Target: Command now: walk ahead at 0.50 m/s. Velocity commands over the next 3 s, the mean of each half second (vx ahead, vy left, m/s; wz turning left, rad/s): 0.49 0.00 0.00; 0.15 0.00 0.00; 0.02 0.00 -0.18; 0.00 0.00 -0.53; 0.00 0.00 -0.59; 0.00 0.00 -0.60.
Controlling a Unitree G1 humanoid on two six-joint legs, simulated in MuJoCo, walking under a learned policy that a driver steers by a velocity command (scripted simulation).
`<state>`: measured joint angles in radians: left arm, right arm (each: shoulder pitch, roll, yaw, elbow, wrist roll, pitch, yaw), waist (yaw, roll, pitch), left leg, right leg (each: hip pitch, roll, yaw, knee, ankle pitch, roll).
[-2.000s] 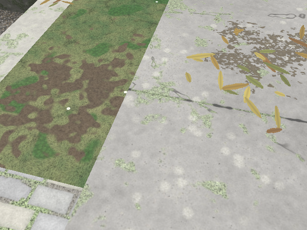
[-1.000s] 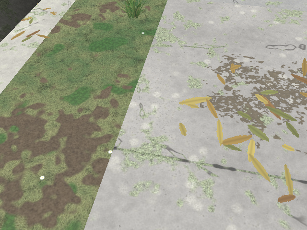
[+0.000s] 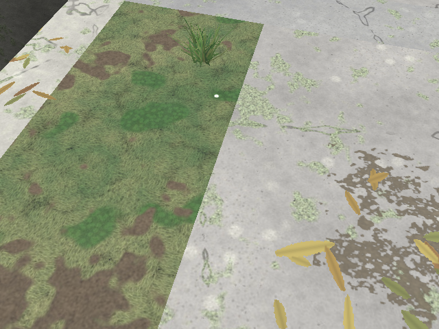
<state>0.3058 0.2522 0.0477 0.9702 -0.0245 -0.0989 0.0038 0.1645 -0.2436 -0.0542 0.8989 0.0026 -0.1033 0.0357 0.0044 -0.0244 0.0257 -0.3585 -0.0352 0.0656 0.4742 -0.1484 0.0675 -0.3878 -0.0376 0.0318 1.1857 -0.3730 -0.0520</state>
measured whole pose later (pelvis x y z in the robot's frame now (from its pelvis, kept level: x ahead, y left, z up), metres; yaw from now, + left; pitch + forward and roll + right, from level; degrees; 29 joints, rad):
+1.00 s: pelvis +0.40 -0.05 +0.00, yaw +0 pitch +0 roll -1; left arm 0.17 0.21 0.03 1.01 0.01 -0.03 0.02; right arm 0.15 -0.21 -0.06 1.01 -0.01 -0.01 -0.03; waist 0.01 -0.01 0.00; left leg -0.31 0.04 -0.01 0.50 -0.20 -0.02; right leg -0.19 0.03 -0.07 0.45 -0.27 -0.03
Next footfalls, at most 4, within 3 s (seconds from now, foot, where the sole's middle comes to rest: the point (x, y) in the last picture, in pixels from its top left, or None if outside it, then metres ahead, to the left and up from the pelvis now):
0.44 right None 0.42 -0.15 -0.77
0.86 left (197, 326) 0.48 0.08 -0.77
2.20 left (226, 316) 0.51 -0.01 -0.77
2.64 right None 0.33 -0.22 -0.77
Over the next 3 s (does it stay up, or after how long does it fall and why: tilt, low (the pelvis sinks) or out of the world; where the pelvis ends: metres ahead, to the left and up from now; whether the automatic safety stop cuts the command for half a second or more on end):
stays up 0.37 -0.13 0.01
